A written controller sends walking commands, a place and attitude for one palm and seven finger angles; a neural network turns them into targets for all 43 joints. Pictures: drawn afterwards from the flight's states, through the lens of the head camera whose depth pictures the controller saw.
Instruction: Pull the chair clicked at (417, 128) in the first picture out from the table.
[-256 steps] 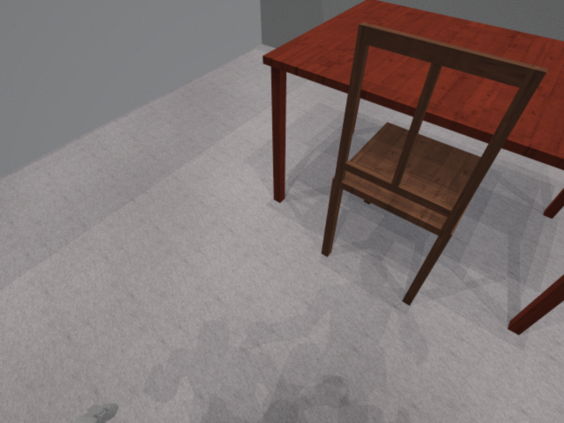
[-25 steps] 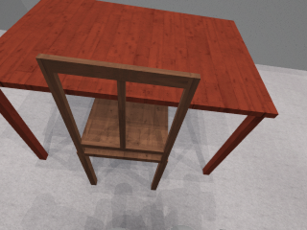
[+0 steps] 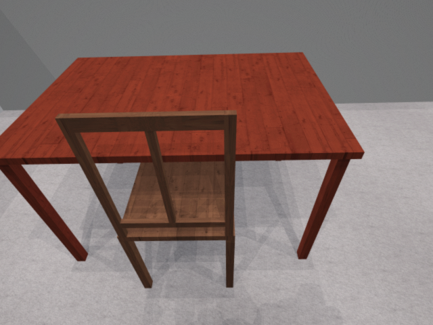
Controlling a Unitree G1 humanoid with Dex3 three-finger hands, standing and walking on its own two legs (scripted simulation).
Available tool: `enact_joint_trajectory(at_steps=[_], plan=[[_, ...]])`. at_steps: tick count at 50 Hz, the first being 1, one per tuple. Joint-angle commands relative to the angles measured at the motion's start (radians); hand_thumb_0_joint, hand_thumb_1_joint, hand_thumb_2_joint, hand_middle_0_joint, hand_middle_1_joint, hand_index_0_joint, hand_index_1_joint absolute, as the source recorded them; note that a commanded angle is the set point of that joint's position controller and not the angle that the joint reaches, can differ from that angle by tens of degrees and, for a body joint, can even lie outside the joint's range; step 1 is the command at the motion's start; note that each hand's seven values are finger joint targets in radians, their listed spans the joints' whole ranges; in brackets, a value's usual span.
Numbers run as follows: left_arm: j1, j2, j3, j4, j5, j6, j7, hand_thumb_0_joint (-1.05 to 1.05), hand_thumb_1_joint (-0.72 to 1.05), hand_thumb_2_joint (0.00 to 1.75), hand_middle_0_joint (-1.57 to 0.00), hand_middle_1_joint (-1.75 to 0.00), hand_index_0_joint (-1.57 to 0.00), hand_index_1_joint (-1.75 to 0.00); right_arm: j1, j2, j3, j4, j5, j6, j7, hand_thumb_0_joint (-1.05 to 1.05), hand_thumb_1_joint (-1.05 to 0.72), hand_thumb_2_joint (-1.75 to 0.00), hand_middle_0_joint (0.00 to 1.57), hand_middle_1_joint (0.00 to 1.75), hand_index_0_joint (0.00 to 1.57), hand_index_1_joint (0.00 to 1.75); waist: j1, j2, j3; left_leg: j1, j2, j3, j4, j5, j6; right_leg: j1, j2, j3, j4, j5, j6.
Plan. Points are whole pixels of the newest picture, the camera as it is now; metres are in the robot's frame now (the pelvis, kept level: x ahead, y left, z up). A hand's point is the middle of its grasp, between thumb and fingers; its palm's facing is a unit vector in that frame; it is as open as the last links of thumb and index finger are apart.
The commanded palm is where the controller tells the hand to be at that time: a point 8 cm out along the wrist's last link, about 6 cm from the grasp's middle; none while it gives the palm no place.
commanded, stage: come to a stop and stand still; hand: left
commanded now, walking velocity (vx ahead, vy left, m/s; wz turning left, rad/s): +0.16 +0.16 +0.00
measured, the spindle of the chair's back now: (163, 182) +0.50 +0.18 -0.06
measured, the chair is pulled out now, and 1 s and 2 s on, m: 0.00 0.00 0.00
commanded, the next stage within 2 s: look again from close up in 0.28 s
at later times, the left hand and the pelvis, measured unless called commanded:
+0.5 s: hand out of the picture -0.04 +0.16 -0.19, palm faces +0.07 -0.98 -0.16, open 7.4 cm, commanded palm none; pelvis +0.00 +0.01 -0.02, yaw +2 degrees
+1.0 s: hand out of the picture +0.02 +0.27 -0.19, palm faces +0.01 -0.97 -0.24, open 7.4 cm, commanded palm none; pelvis -0.01 +0.08 -0.01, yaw +0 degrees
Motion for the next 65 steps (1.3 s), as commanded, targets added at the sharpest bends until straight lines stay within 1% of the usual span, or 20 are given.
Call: enact_joint_trajectory(at_steps=[1,3,6,10,13,16,18,19,20,21,23,25,28,30,34,35,41,52,57,65], plan=[[-0.066,0.083,0.006,-0.061,-0.012,-0.072,0.012,0.00,0.90,0.90,-0.20,-0.30,-0.20,-0.30,0.064,-0.027,0.004,-0.027,-0.003,-0.032,0.010,0.00,-0.90,-0.90,0.20,0.30,0.20,0.30,-0.036,-0.083,0.293,-0.058,0.046,-0.038,0.208,0.061,0.002,-0.298,-0.214,0.169,-0.250,-0.158,-0.025],[0.026,0.071,0.007,-0.032,-0.012,-0.082,0.012,0.00,0.90,0.90,-0.20,-0.30,-0.20,-0.30,0.036,-0.026,0.009,-0.037,-0.006,-0.047,0.003,0.00,-0.90,-0.90,0.20,0.30,0.20,0.30,0.011,-0.079,0.268,-0.118,0.053,-0.037,0.175,0.055,0.000,-0.154,-0.231,0.177,-0.203,-0.025,-0.038],[0.088,0.063,0.014,-0.014,-0.008,-0.088,0.015,0.00,0.90,0.90,-0.20,-0.30,-0.20,-0.30,0.001,-0.031,0.015,-0.051,-0.007,-0.055,-0.011,0.00,-0.90,-0.90,0.20,0.30,0.20,0.30,0.041,-0.128,0.216,-0.154,0.068,-0.046,0.138,-0.004,-0.007,-0.012,-0.280,0.212,-0.135,0.249,-0.055],[0.117,0.066,0.020,0.009,-0.003,-0.097,0.019,0.00,0.90,0.90,-0.20,-0.30,-0.20,-0.30,-0.048,-0.008,0.030,-0.054,0.003,-0.068,-0.021,0.00,-0.90,-0.90,0.20,0.30,0.20,0.30,0.059,-0.121,0.096,-0.096,0.068,-0.030,0.014,-0.094,-0.014,0.140,-0.297,0.209,-0.010,0.716,-0.091],[0.089,0.062,0.012,0.022,-0.002,-0.096,0.021,0.00,0.90,0.90,-0.20,-0.30,-0.20,-0.30,-0.056,0.019,0.043,-0.044,0.014,-0.077,-0.024,0.00,-0.90,-0.90,0.20,0.30,0.20,0.30,0.053,-0.166,0.048,0.029,0.044,-0.011,-0.108,-0.068,-0.007,0.124,-0.256,0.165,0.043,0.862,-0.077],[0.048,0.052,0.008,0.029,-0.008,-0.089,0.019,0.00,0.90,0.90,-0.20,-0.30,-0.20,-0.30,-0.043,0.027,0.049,-0.024,0.018,-0.080,-0.031,0.00,-0.90,-0.90,0.20,0.30,0.20,0.30,0.030,-0.171,0.055,0.194,0.030,-0.009,-0.269,0.065,0.007,0.020,-0.204,0.129,0.067,0.762,-0.031],[0.029,0.029,0.002,0.031,-0.014,-0.085,0.017,0.00,0.90,0.90,-0.20,-0.30,-0.20,-0.30,-0.021,0.003,0.047,-0.005,0.014,-0.092,-0.039,0.00,-0.90,-0.90,0.20,0.30,0.20,0.30,0.015,-0.127,0.052,0.321,0.086,-0.042,-0.336,0.289,0.030,-0.067,-0.156,0.111,0.085,0.607,0.018],[-0.057,0.224,-0.020,-0.112,-0.031,-0.105,0.032,0.00,0.90,0.90,-0.20,-0.30,-0.20,-0.30,-0.151,-0.084,0.016,-0.147,-0.015,-0.050,-0.012,0.00,-0.90,-0.90,0.20,0.30,0.20,0.30,-0.039,-0.113,0.183,0.179,0.009,-0.124,-0.219,0.197,0.072,-0.212,-0.098,0.114,0.062,0.294,0.068],[0.002,0.137,0.003,-0.074,-0.009,-0.099,0.029,0.00,0.90,0.90,-0.20,-0.30,-0.20,-0.30,-0.108,-0.080,0.010,-0.130,-0.021,-0.071,0.002,0.00,-0.90,-0.90,0.20,0.30,0.20,0.30,0.012,0.019,0.234,0.141,0.072,-0.075,-0.169,0.118,0.050,-0.301,-0.171,0.181,0.017,0.017,0.047],[0.017,0.117,0.010,-0.062,0.000,-0.105,0.031,0.00,0.90,0.90,-0.20,-0.30,-0.20,-0.30,-0.105,-0.032,0.018,-0.121,-0.015,-0.077,0.000,0.00,-0.90,-0.90,0.20,0.30,0.20,0.30,0.004,0.071,0.212,0.161,0.074,-0.072,-0.147,0.133,0.042,-0.299,-0.193,0.245,-0.014,0.079,0.028],[-0.004,0.117,-0.001,-0.075,-0.008,-0.105,0.026,0.00,0.90,0.90,-0.20,-0.30,-0.20,-0.30,-0.098,-0.005,0.029,-0.117,0.002,-0.086,-0.009,0.00,-0.90,-0.90,0.20,0.30,0.20,0.30,0.002,0.121,0.122,0.209,0.065,-0.085,-0.160,0.200,0.038,-0.217,-0.192,0.215,0.035,0.286,0.004],[0.008,0.117,0.005,-0.076,-0.006,-0.105,0.026,0.00,0.90,0.90,-0.20,-0.30,-0.20,-0.30,-0.099,-0.033,0.027,-0.131,0.008,-0.093,-0.011,0.00,-0.90,-0.90,0.20,0.30,0.20,0.30,0.007,0.049,0.022,0.229,0.079,-0.081,-0.151,0.268,0.049,-0.122,-0.168,0.153,0.094,0.436,0.005],[0.013,0.116,0.009,-0.085,-0.002,-0.093,0.032,0.00,0.90,0.90,-0.20,-0.30,-0.20,-0.30,-0.107,-0.079,0.021,-0.139,0.008,-0.098,-0.018,0.00,-0.90,-0.90,0.20,0.30,0.20,0.30,0.013,-0.027,0.008,0.236,0.094,-0.081,-0.143,0.450,0.058,-0.075,-0.147,0.091,0.160,0.584,0.013],[0.007,0.116,0.011,-0.094,-0.001,-0.080,0.034,0.00,0.90,0.90,-0.20,-0.30,-0.20,-0.30,-0.110,-0.099,0.020,-0.142,0.007,-0.096,-0.020,0.00,-0.90,-0.90,0.20,0.30,0.20,0.30,0.014,-0.054,0.036,0.234,0.103,-0.084,-0.150,0.485,0.064,-0.094,-0.134,0.070,0.172,0.514,0.021],[-0.018,0.115,0.008,-0.126,0.000,-0.061,0.031,0.00,0.90,0.90,-0.20,-0.30,-0.20,-0.30,-0.113,-0.128,0.024,-0.141,0.000,-0.092,-0.019,0.00,-0.90,-0.90,0.20,0.30,0.20,0.30,0.025,0.044,0.063,0.263,0.139,-0.134,-0.213,0.574,0.092,-0.149,-0.090,0.039,0.188,0.194,0.039],[-0.022,0.122,0.009,-0.126,-0.002,-0.060,0.031,0.00,0.90,0.90,-0.20,-0.30,-0.20,-0.30,-0.124,-0.130,0.023,-0.142,0.000,-0.092,-0.018,0.00,-0.90,-0.90,0.20,0.30,0.20,0.30,0.026,0.029,0.073,0.261,0.139,-0.142,-0.218,0.574,0.094,-0.157,-0.090,0.035,0.183,0.169,0.042],[-0.059,0.144,0.012,-0.139,-0.008,-0.053,0.026,0.00,0.90,0.90,-0.20,-0.30,-0.20,-0.30,-0.136,-0.138,0.025,-0.144,0.001,-0.094,-0.017,0.00,-0.90,-0.90,0.20,0.30,0.20,0.30,0.025,0.001,0.059,0.277,0.133,-0.144,-0.259,0.551,0.094,-0.143,-0.097,0.042,0.187,0.156,0.054],[-0.075,0.144,0.001,-0.101,-0.010,-0.044,0.016,0.00,0.90,0.90,-0.20,-0.30,-0.20,-0.30,-0.127,-0.134,0.040,-0.097,0.007,-0.094,-0.015,0.00,-0.90,-0.90,0.20,0.30,0.20,0.30,0.027,0.028,0.125,0.254,0.128,-0.153,-0.387,0.292,0.089,-0.153,-0.109,0.058,0.127,0.057,0.067],[-0.067,0.132,-0.005,-0.073,-0.009,-0.048,0.012,0.00,0.90,0.90,-0.20,-0.30,-0.20,-0.30,-0.111,-0.124,0.042,-0.075,0.011,-0.092,-0.012,0.00,-0.90,-0.90,0.20,0.30,0.20,0.30,0.020,0.000,0.149,0.228,0.117,-0.150,-0.425,0.143,0.084,-0.157,-0.117,0.073,0.094,0.056,0.065],[-0.035,0.109,-0.011,-0.038,-0.007,-0.054,0.013,0.00,0.90,0.90,-0.20,-0.30,-0.20,-0.30,-0.082,-0.103,0.041,-0.044,0.015,-0.093,-0.014,0.00,-0.90,-0.90,0.20,0.30,0.20,0.30,0.018,-0.008,0.142,0.245,0.119,-0.142,-0.435,0.127,0.081,-0.166,-0.121,0.082,0.072,0.069,0.064]])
